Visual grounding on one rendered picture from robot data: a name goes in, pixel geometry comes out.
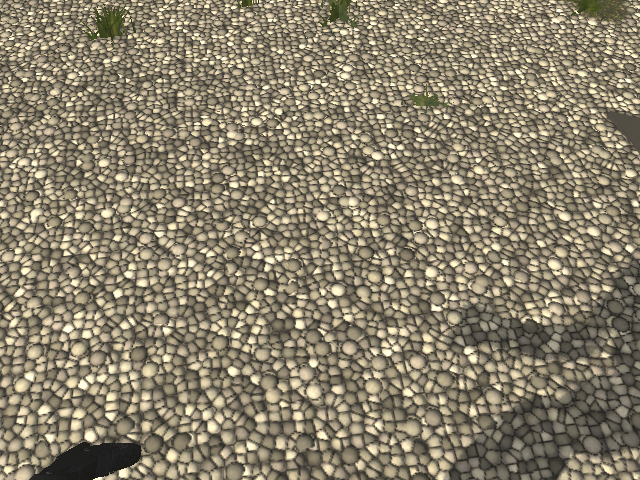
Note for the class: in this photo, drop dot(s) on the robot left hand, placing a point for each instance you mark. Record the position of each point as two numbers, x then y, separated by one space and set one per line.
85 462

